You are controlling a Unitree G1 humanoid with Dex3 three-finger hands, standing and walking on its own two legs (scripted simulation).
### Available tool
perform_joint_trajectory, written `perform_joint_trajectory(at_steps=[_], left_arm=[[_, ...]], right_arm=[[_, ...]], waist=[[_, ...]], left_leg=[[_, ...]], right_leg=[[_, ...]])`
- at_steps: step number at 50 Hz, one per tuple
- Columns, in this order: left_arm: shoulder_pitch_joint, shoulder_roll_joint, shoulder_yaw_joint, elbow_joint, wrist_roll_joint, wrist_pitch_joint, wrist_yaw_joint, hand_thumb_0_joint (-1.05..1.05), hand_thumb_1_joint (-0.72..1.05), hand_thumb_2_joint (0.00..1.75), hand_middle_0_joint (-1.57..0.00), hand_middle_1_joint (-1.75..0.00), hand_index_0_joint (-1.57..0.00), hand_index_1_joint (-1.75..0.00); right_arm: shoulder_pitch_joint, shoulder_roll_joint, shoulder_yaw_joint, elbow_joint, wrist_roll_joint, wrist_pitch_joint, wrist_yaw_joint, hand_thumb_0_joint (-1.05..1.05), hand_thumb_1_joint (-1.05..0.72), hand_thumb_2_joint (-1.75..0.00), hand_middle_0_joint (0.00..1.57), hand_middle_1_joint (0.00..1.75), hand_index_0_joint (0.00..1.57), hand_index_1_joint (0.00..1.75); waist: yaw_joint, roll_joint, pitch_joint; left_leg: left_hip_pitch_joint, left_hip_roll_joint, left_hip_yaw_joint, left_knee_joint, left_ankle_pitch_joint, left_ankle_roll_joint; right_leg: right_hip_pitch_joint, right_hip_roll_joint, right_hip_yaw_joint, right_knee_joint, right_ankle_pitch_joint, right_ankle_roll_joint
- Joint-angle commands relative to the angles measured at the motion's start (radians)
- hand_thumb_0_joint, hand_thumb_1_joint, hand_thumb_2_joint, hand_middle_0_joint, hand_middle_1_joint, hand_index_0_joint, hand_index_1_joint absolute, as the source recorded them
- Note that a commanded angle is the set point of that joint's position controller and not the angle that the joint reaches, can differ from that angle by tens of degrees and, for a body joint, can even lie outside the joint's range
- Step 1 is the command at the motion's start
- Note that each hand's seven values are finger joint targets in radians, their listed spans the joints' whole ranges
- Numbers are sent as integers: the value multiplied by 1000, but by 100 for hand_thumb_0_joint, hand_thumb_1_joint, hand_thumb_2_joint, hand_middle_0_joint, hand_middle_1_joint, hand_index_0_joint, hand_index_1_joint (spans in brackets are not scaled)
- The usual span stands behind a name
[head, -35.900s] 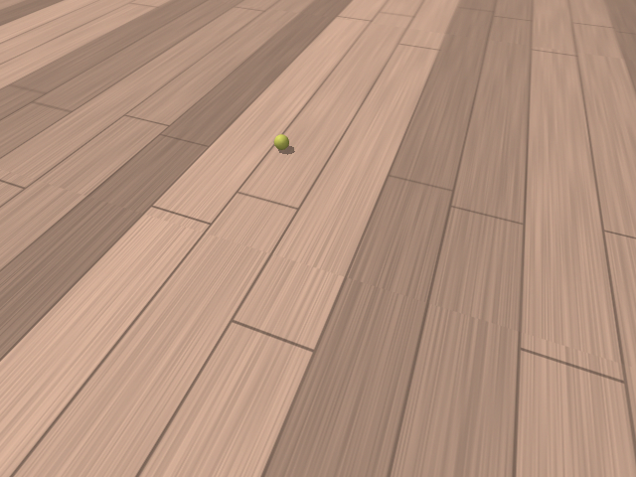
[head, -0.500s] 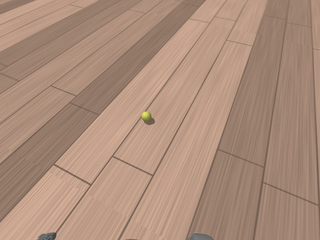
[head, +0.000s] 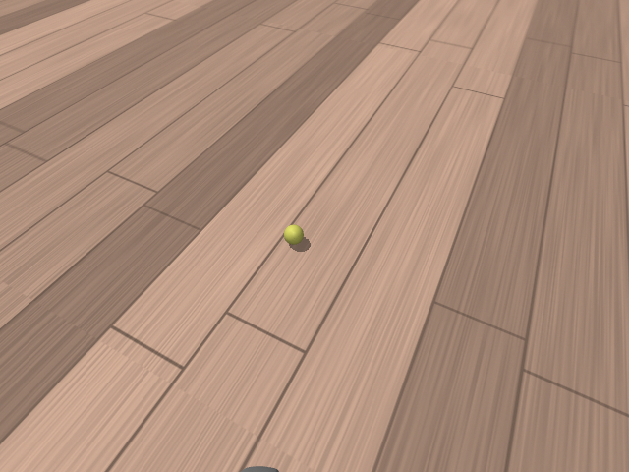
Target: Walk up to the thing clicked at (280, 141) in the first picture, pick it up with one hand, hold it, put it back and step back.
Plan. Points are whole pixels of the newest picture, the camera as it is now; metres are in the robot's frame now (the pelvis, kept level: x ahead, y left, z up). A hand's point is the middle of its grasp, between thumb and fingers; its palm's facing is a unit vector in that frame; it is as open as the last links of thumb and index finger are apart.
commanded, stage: step back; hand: left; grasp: from above
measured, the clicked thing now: (293, 234) +1.06 +0.18 -0.72
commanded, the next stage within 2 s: stand in 0.36 s
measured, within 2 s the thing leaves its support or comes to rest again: neither
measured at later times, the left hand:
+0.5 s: hand (160, 448) +0.16 +0.25 -0.13, palm faces -0.04 -0.93 -0.35, open 7.4 cm
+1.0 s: hand out of the picture +0.11 +0.25 -0.14, palm faces -0.05 -0.94 -0.35, open 7.4 cm
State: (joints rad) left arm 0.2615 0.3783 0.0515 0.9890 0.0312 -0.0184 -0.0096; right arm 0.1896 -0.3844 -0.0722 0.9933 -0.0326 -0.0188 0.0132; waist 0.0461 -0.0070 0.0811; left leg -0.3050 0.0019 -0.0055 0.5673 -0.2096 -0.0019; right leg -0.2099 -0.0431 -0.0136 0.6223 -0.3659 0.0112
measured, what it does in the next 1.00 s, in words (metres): stands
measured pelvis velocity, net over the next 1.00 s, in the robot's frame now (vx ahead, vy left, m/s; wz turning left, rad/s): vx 0.03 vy -0.01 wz -0.03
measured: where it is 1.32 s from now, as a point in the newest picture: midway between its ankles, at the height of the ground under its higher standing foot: outside the picture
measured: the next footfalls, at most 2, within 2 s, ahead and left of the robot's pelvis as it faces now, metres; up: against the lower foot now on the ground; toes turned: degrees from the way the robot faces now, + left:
none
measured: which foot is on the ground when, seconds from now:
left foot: down 0.00-1.00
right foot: down 0.00-1.00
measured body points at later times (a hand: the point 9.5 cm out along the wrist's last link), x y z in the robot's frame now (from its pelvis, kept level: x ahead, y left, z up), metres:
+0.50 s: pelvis +0.04 +0.00 +0.02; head +0.06 -0.01 +0.46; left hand +0.16 +0.30 -0.11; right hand +0.14 -0.30 -0.11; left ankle +0.06 +0.12 -0.73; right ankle +0.00 -0.13 -0.73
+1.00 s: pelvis +0.03 -0.01 +0.02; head +0.04 -0.01 +0.47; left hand +0.11 +0.29 -0.11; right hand +0.09 -0.31 -0.12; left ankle +0.06 +0.12 -0.73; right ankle +0.00 -0.13 -0.73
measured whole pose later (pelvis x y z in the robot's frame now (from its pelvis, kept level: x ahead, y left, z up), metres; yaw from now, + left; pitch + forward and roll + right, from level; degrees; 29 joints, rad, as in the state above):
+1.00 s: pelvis +0.03 -0.01 +0.02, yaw -2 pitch -2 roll +0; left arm 0.10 0.35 0.01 1.16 0.01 -0.01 -0.01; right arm 0.09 -0.34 -0.01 1.17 -0.01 -0.02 0.01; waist 0.00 0.01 0.05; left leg -0.15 0.03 0.02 0.31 -0.14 -0.02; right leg -0.08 -0.01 0.00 0.31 -0.20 0.01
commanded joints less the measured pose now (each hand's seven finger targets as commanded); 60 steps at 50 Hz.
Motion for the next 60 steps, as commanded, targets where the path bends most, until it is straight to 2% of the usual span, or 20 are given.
perform_joint_trajectory(at_steps=[1, 2, 4, 6, 7, 8, 9, 10, 12, 14, 16, 18, 21, 30, 32, 38, 41, 47, 57, 60], left_arm=[[-60, 209, 36, -76, -26, 0, 19, 0, 90, 90, -20, -30, -20, -30], [-50, 204, 30, -71, -26, -3, 17, 0, 90, 90, -20, -30, -20, -30], [-47, 184, 31, -51, -26, -9, 18, 0, 90, 90, -20, -30, -20, -30], [3, 176, 28, -9, -24, -22, 19, 0, 90, 90, -20, -30, -20, -30], [-14, 192, 37, -1, -16, -25, 21, 0, 90, 90, -20, -30, -20, -30], [-26, 217, 37, -6, -14, -28, 25, 0, 90, 90, -20, -30, -20, -30], [-86, 246, 39, -13, -14, -28, 21, 0, 90, 90, -20, -30, -20, -30], [-133, 246, 37, -29, -15, -28, 18, 0, 90, 90, -20, -30, -20, -30], [-149, 211, 24, -25, -23, -28, 19, 0, 90, 90, -20, -30, -20, -30], [-132, 210, 23, 1, -23, -28, 22, 0, 90, 90, -20, -30, -20, -30], [-144, 216, 26, 6, -24, -29, 24, 0, 90, 90, -20, -30, -20, -30], [-181, 187, 7, 21, -33, -25, 22, 0, 90, 90, -20, -30, -20, -30], [-187, 181, 2, 35, -35, -22, 24, 0, 90, 90, -20, -30, -20, -30], [-247, 185, -1, 67, -27, -22, 21, 0, 90, 90, -20, -30, -20, -30], [-243, 188, -2, 77, -27, -21, 20, 0, 90, 90, -20, -30, -20, -30], [-244, 187, -1, 91, -23, -17, 16, 0, 90, 90, -20, -30, -20, -30], [-241, 185, -3, 93, -25, -20, 15, 0, 90, 90, -20, -30, -20, -30], [-228, 191, -4, 103, -24, -18, 14, 0, 90, 90, -20, -30, -20, -30], [-196, 183, -11, 101, -25, -20, 15, 0, 90, 90, -20, -30, -20, -30], [-195, 185, -10, 100, -27, -19, 17, 0, 90, 90, -20, -30, -20, -30]], right_arm=[[-27, -281, -51, -75, 0, -35, -21, 0, -90, -90, 20, 30, 20, 30], [-53, -262, -46, -80, -3, -35, -21, 0, -90, -90, 20, 30, 20, 30], [-80, -232, -32, -74, -5, -37, -25, 0, -90, -90, 20, 30, 20, 30], [-130, -215, -24, -69, 11, -28, -23, 0, -90, -90, 20, 30, 20, 30], [-132, -190, -14, -68, 17, -23, -22, 0, -90, -90, 20, 30, 20, 30], [-140, -164, -7, -73, 23, -20, -22, 0, -90, -90, 20, 30, 20, 30], [-126, -153, -6, -58, 26, -17, -23, 0, -90, -90, 20, 30, 20, 30], [-106, -161, -6, -39, 18, -18, -25, 0, -90, -90, 20, 30, 20, 30], [-140, -178, -7, -20, 11, -27, -25, 0, -90, -90, 20, 30, 20, 30], [-161, -166, 2, -10, 19, -29, -23, 0, -90, -90, 20, 30, 20, 30], [-163, -159, 5, 2, 21, -28, -24, 0, -90, -90, 20, 30, 20, 30], [-133, -169, 12, 25, 32, -26, -22, 0, -90, -90, 20, 30, 20, 30], [-157, -176, 14, 41, 29, -31, -21, 0, -90, -90, 20, 30, 20, 30], [-185, -166, 25, 72, 29, -22, -19, 0, -90, -90, 20, 30, 20, 30], [-194, -164, 26, 78, 28, -19, -18, 0, -90, -90, 20, 30, 20, 30], [-188, -171, 27, 90, 25, -20, -17, 0, -90, -90, 20, 30, 20, 30], [-176, -175, 28, 97, 24, -21, -15, 0, -90, -90, 20, 30, 20, 30], [-156, -169, 30, 107, 23, -17, -13, 0, -90, -90, 20, 30, 20, 30], [-138, -178, 33, 109, 24, -18, -14, 0, -90, -90, 20, 30, 20, 30], [-138, -176, 36, 108, 24, -19, -17, 0, -90, -90, 20, 30, 20, 30]], waist=[[-56, 133, -103], [-36, 116, -92], [-22, 160, -86], [7, 179, -112], [-2, 143, -123], [-7, 82, -133], [-39, 12, -113], [-53, -4, -109], [-38, 31, -119], [-27, 1, -128], [-30, -21, -149], [-54, 0, -161], [-42, 22, -175], [-49, 7, -159], [-47, 7, -130], [-50, 13, -100], [-50, 13, -122], [-58, -1, -90], [-55, 14, -114], [-50, 21, -128]], left_leg=[[85, 349, -447, -282, -172, 218], [94, 329, -395, -259, -104, 217], [115, 263, -270, -193, 88, 163], [69, 207, -166, -123, 206, 100], [26, 175, -135, -99, 218, 67], [5, 142, -107, -76, 125, 38], [22, 95, -72, -95, -10, 20], [66, 96, -62, -107, -18, 19], [89, 116, -73, -128, 121, 33], [119, 126, -62, -108, 238, 45], [137, 119, -36, -93, 282, 42], [177, 132, -73, -152, 337, 39], [234, 145, -73, -159, 464, 41], [245, 139, -59, -231, 333, 17], [241, 131, -57, -252, 246, 10], [223, 133, -63, -294, 127, 7], [223, 138, -66, -292, 157, 9], [208, 129, -71, -305, 61, 9], [219, 133, -71, -284, 148, 13], [219, 137, -66, -273, 222, 17]], right_leg=[[-141, 14, 68, 170, -202, -32], [-134, 4, 75, 152, -200, -39], [-125, -9, 65, 59, -127, -44], [22, 8, 35, -169, 107, -40], [94, 2, 63, -174, 209, -43], [98, -43, 143, -190, 242, -58], [50, -80, 184, -199, 210, -79], [28, -99, 190, -187, 216, -86], [54, -66, 124, -163, 329, -63], [73, -62, 117, -178, 398, -52], [99, -71, 122, -181, 472, -53], [108, -81, 113, -194, 491, -45], [128, -74, 94, -218, 512, -29], [155, -90, 97, -311, 450, -23], [121, -86, 100, -343, 370, -21], [90, -79, 103, -367, 250, -25], [112, -83, 103, -365, 270, -25], [63, -78, 104, -389, 190, -23], [84, -86, 106, -375, 271, -26], [114, -91, 102, -362, 339, -27]])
